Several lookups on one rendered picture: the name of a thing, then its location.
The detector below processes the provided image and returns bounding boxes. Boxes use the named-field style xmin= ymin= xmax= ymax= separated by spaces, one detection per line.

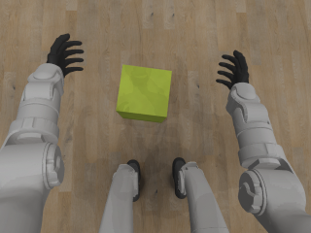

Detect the robot left upper arm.
xmin=0 ymin=142 xmax=65 ymax=233

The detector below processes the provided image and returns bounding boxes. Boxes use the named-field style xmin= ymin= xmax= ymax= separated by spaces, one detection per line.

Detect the carton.
xmin=116 ymin=64 xmax=172 ymax=123

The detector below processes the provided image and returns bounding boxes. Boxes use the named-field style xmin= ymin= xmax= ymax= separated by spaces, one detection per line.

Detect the robot foot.
xmin=172 ymin=157 xmax=187 ymax=199
xmin=126 ymin=159 xmax=141 ymax=202

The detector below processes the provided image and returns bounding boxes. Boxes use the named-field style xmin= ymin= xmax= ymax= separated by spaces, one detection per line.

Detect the robot right hand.
xmin=216 ymin=50 xmax=249 ymax=90

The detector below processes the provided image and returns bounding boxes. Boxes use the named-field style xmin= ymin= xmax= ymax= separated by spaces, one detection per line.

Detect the robot right upper arm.
xmin=238 ymin=168 xmax=311 ymax=233

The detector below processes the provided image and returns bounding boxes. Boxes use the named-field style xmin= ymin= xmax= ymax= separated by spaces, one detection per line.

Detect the robot right forearm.
xmin=225 ymin=83 xmax=306 ymax=207

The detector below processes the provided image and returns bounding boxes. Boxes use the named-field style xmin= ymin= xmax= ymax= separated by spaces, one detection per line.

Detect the robot left hand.
xmin=46 ymin=33 xmax=84 ymax=78

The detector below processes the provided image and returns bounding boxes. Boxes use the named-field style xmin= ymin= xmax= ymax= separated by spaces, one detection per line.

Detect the robot left forearm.
xmin=0 ymin=63 xmax=64 ymax=151

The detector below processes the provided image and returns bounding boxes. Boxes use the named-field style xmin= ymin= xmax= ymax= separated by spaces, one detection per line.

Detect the robot right foot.
xmin=172 ymin=157 xmax=187 ymax=199

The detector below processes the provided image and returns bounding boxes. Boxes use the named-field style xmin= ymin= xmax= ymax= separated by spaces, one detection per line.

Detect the robot left foot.
xmin=126 ymin=159 xmax=141 ymax=202

